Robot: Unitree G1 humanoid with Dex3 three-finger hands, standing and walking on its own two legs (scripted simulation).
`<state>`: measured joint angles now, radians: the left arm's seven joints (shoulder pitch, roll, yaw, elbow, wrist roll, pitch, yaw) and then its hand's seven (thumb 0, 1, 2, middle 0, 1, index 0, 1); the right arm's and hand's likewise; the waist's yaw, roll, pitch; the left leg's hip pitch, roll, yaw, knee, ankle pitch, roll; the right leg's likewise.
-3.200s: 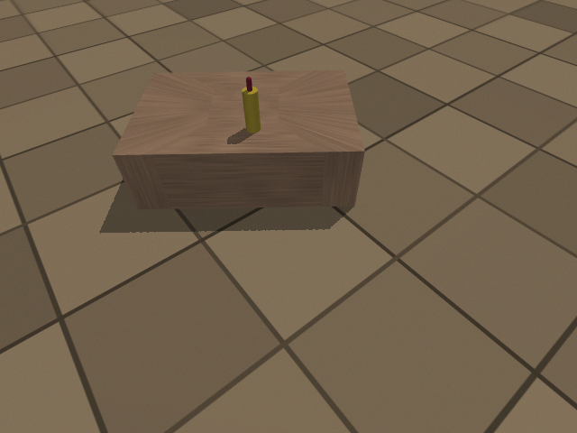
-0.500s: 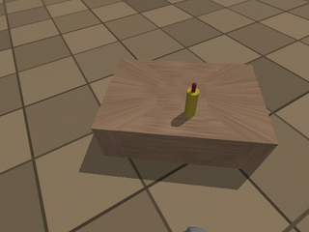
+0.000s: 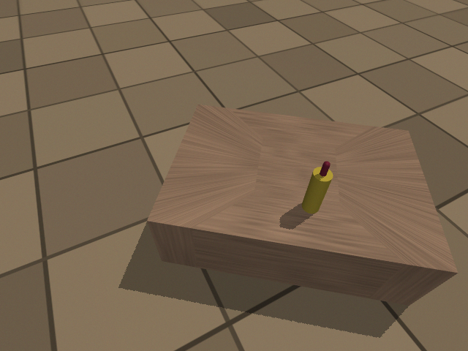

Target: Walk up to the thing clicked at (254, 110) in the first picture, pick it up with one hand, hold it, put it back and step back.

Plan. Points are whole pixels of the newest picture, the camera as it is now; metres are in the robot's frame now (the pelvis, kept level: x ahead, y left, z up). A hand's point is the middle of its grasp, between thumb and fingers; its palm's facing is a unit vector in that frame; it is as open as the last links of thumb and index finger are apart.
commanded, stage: walk up
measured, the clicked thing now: (318, 186) +0.70 -0.29 -0.30
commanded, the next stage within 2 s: stand in 1.44 s
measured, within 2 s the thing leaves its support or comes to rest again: neither
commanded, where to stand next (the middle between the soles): +0.12 -0.02 m, yaw -2 degrees
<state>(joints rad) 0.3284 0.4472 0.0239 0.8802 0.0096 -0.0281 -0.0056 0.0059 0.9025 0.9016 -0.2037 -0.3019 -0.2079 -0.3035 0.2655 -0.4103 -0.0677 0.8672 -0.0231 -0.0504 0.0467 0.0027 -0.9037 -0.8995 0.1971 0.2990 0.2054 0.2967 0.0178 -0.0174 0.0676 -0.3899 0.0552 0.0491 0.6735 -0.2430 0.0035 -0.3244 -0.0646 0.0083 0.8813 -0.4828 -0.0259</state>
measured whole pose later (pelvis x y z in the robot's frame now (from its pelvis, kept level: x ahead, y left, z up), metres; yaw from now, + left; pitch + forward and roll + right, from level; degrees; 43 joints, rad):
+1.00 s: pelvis +0.06 +0.00 +0.03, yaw -3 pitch -2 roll +0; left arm 0.07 0.35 0.00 1.17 0.01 0.00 -0.02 0.00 0.90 0.90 -0.20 -0.30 -0.21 -0.30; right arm 0.08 -0.37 0.00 1.17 -0.01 -0.03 0.01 0.00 -0.90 -0.90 0.20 0.30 0.21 0.30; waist 0.00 0.00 0.05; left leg -0.12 0.05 0.10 0.33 -0.17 -0.02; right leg -0.13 -0.02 -0.02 0.33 -0.16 0.01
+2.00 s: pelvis +0.08 +0.00 +0.03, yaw -2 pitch -1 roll +0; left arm 0.09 0.35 0.00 1.15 0.01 -0.01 0.00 0.00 0.90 0.90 -0.20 -0.30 -0.21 -0.30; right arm 0.09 -0.35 0.00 1.16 -0.01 -0.02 0.01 0.00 -0.90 -0.90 0.20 0.30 0.21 0.30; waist -0.01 0.01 0.04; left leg -0.09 0.04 0.08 0.29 -0.18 -0.02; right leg -0.09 -0.02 -0.04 0.29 -0.17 0.01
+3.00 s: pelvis +0.09 +0.00 +0.03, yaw -1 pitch -2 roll +0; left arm 0.11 0.35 0.00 1.14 0.02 -0.01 0.00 0.00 0.90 0.90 -0.20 -0.30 -0.21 -0.30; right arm 0.11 -0.35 0.00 1.15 -0.01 -0.01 0.01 0.00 -0.90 -0.90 0.20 0.30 0.21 0.30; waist 0.00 0.01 0.04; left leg -0.08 0.04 0.07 0.29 -0.18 -0.02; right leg -0.08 -0.03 -0.05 0.29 -0.18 0.01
